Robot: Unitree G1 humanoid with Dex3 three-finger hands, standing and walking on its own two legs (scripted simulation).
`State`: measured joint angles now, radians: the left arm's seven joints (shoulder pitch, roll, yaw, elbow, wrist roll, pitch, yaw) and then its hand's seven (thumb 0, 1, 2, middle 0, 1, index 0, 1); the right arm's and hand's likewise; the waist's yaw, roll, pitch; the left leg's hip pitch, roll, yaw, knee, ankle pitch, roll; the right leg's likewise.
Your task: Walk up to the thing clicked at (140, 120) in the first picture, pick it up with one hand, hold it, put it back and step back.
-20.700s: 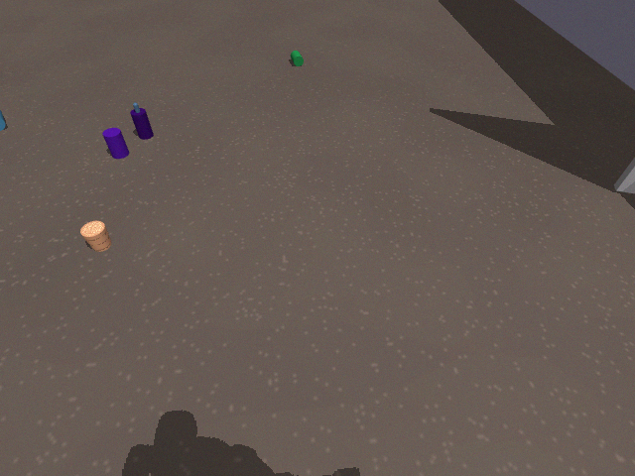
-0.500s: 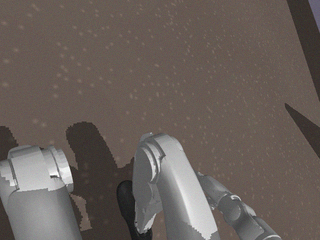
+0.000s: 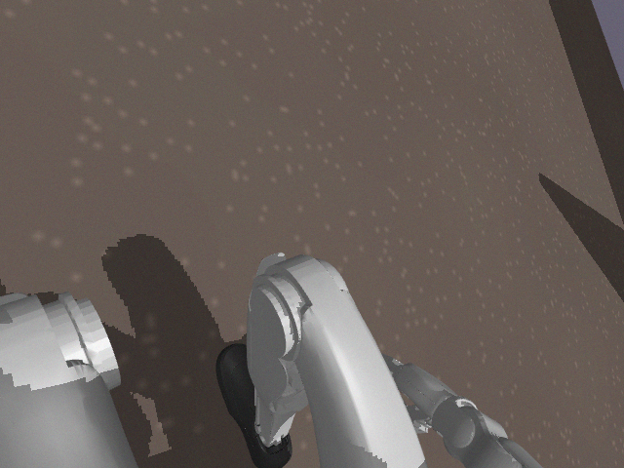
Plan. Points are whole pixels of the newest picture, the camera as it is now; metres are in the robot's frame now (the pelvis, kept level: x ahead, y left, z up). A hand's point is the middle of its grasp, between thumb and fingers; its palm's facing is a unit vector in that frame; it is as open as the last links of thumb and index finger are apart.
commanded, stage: rest palm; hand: left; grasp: from the side
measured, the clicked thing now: out of the picture +0.42 +0.37 -0.19
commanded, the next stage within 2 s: close in 0.42 s
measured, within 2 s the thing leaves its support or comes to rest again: leaves its support in 1.60 s
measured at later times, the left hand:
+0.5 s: hand out of the picture +0.42 +0.37 -0.16, palm faces +0.50 -0.86 +0.01, open 17.3 cm
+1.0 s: hand out of the picture +0.42 +0.37 -0.16, palm faces +0.51 -0.86 +0.01, open 13.7 cm
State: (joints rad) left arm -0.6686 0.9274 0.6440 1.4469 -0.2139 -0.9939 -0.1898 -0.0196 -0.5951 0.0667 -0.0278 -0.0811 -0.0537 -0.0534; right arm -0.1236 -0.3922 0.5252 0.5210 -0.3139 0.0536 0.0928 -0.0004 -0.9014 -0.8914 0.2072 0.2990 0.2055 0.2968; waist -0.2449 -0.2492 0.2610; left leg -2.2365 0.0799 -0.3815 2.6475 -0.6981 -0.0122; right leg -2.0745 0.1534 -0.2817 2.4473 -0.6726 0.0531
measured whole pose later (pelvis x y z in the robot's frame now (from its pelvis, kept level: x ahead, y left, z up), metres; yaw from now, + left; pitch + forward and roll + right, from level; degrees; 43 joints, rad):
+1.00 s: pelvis +0.00 +0.01 +0.00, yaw -1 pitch +11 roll -17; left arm -0.68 0.96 0.62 1.47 -0.15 -1.03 -0.11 -0.02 -0.22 0.37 -0.36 -0.39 -0.39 -0.36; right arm -0.18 -0.37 0.57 0.51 -0.34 0.09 0.09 0.00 -0.88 -0.89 0.21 0.30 0.20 0.30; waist -0.23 -0.30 0.30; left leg -2.22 0.08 -0.40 2.66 -0.70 0.00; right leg -2.04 0.16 -0.30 2.43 -0.67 0.06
